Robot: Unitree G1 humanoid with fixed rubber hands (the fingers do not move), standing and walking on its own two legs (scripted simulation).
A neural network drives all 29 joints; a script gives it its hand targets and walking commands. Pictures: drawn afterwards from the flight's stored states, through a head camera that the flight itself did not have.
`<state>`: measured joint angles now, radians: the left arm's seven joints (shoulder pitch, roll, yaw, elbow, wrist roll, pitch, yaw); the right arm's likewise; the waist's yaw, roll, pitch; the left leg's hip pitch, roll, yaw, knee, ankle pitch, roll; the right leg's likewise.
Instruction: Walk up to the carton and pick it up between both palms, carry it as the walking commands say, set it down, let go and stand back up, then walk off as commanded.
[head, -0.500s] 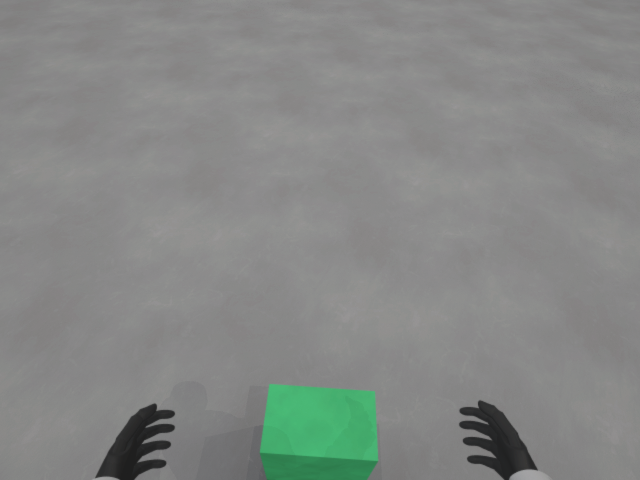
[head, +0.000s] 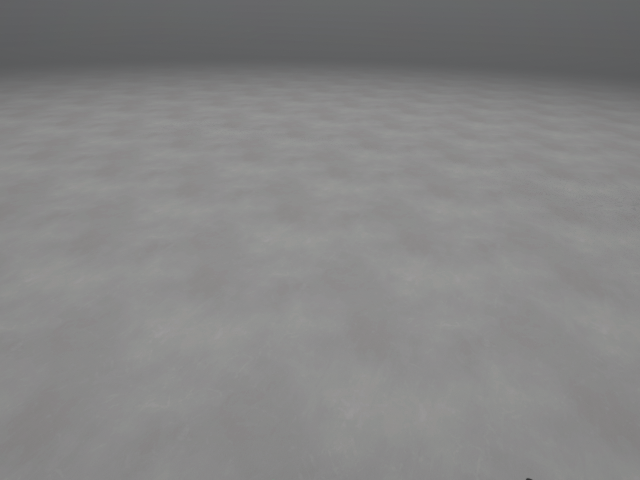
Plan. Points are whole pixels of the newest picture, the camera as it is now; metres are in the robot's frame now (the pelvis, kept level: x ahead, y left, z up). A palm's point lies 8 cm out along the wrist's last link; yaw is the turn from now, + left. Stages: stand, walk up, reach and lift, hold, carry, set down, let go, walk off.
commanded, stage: stand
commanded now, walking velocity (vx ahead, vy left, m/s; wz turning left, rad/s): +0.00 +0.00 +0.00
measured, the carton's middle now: out of the picture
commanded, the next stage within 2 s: walk off in 1.50 s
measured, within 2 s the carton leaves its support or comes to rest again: neither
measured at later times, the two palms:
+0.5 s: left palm out of the picture +0.04 +0.29 -0.08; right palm out of the picture +0.05 -0.31 -0.09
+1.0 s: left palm out of the picture -0.01 +0.28 -0.10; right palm out of the picture +0.00 -0.33 -0.10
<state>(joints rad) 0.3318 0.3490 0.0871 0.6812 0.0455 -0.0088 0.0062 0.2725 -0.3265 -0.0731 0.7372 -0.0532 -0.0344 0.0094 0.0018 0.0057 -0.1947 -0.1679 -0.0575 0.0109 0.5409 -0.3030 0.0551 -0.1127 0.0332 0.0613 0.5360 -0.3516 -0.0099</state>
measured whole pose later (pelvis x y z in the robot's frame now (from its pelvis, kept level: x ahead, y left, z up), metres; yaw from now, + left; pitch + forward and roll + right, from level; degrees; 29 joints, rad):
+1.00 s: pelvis -0.07 -0.02 +0.01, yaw +0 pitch -4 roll +0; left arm 0.27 0.37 0.02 0.97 0.02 -0.04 -0.01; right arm 0.23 -0.38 0.00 1.03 -0.02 -0.05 0.01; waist 0.00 0.01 -0.07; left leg -0.23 -0.02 -0.01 0.45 -0.14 0.02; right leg -0.18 0.07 0.04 0.46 -0.20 -0.04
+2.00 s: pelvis -0.10 -0.01 -0.01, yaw -9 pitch -4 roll +3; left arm 0.26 0.26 0.01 0.96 0.02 0.04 0.00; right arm 0.12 -0.32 -0.02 0.99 -0.01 0.08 -0.06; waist 0.04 0.00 0.08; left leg -0.32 0.00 0.15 0.58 -0.19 0.04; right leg -0.39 0.02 0.07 0.79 -0.40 0.00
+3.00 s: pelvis -0.42 +0.06 +0.00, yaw -42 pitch -1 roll +2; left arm 0.25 0.23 0.07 0.83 0.03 0.08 0.01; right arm 0.18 -0.27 -0.06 0.83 -0.02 0.10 -0.01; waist 0.03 0.05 0.05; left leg -0.47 0.03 0.02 1.08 -0.40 -0.07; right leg -0.31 0.04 0.09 0.57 -0.23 -0.03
